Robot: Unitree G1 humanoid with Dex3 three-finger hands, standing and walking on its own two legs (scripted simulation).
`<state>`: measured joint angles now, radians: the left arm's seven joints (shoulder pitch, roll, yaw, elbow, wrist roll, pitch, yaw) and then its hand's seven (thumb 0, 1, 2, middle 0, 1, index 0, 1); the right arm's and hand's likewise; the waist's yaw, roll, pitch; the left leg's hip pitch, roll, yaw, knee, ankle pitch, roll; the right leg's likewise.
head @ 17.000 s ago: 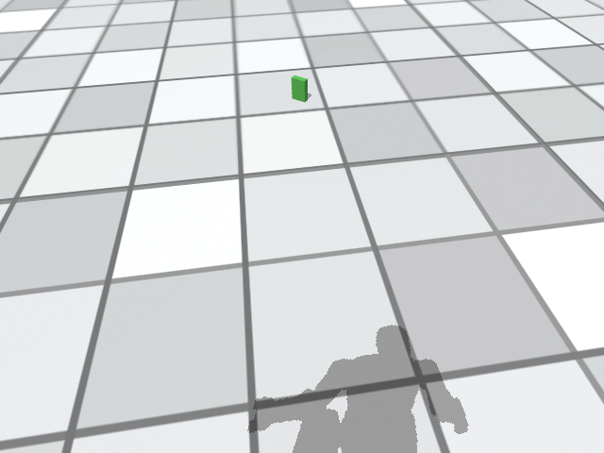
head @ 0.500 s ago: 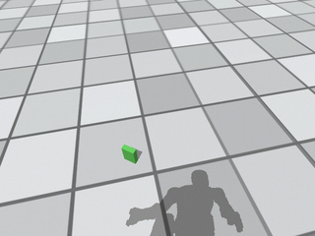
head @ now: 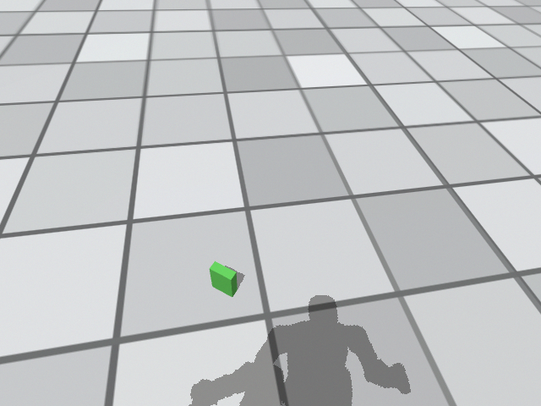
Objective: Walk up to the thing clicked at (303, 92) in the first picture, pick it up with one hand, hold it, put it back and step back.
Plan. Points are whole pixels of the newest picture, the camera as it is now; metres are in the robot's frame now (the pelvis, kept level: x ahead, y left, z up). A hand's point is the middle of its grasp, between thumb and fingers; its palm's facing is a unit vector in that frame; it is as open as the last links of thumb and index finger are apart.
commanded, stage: walk up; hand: left
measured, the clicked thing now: (223, 279) +0.70 +0.17 -0.70
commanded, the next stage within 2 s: none
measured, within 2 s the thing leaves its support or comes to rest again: neither
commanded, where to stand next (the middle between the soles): +0.30 -0.06 m, yaw -2 degrees
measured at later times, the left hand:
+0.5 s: hand (173, 302) +0.33 +0.20 -0.12, palm faces -0.08 -0.93 -0.36, open 7.4 cm
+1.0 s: hand (177, 306) +0.35 +0.20 -0.18, palm faces -0.09 -0.94 -0.34, open 7.4 cm
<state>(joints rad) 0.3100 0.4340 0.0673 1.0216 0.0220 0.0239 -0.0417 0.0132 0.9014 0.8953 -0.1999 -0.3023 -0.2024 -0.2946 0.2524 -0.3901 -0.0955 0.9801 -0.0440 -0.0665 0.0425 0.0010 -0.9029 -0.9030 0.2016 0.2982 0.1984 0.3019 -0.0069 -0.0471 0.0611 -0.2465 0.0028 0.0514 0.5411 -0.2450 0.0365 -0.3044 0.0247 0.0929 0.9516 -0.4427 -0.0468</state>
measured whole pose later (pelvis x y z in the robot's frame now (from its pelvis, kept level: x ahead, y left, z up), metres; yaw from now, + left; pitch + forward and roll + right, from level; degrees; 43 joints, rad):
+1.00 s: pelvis +0.25 -0.06 -0.02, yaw -4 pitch -1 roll +0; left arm 0.19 0.40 0.04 0.87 -0.01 0.06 -0.01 0.01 0.90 0.90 -0.20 -0.30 -0.20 -0.29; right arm 0.17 -0.37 -0.02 0.83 -0.03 -0.03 -0.02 0.00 -0.90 -0.90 0.21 0.30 0.20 0.30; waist 0.00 -0.05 0.15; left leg -0.44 0.04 0.04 0.65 -0.19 0.01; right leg -0.36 0.02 0.08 1.01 -0.56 -0.02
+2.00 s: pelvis +0.23 -0.06 +0.01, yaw -2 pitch -2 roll -1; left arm 0.12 0.36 0.01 1.13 0.01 -0.02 0.00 0.01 0.90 0.90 -0.20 -0.30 -0.20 -0.29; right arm 0.10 -0.36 -0.02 1.13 -0.01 0.00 0.03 0.00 -0.90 -0.90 0.20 0.30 0.20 0.30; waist 0.00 0.02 0.04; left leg -0.22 0.01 -0.05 0.41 -0.15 -0.01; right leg -0.08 -0.04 -0.02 0.36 -0.25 0.04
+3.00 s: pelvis +0.30 +0.00 -0.01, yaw +1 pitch -2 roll -1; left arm 0.19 0.45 0.06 0.98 0.00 0.08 0.00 0.01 0.90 0.90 -0.20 -0.30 -0.20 -0.29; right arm 0.15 -0.35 -0.06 0.99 -0.02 -0.02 0.00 0.00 -0.90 -0.90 0.20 0.30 0.20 0.30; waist 0.01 -0.07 0.18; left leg -0.34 0.02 0.03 0.55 -0.17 0.02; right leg -0.32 0.01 0.12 1.07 -0.52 -0.02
